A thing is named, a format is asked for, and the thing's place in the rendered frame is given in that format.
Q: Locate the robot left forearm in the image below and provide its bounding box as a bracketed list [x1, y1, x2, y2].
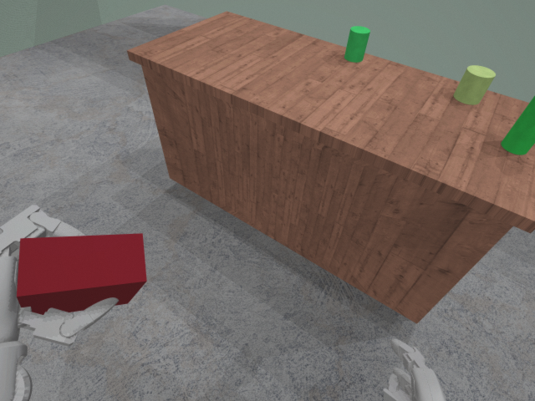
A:
[0, 341, 33, 401]

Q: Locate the robot left hand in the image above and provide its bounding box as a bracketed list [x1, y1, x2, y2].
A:
[0, 205, 119, 347]

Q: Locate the sponge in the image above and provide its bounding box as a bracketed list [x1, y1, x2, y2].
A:
[17, 233, 147, 315]

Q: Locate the robot right hand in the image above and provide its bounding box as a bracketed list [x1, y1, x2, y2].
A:
[383, 338, 446, 401]

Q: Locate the table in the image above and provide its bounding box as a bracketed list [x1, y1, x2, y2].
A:
[127, 11, 535, 324]

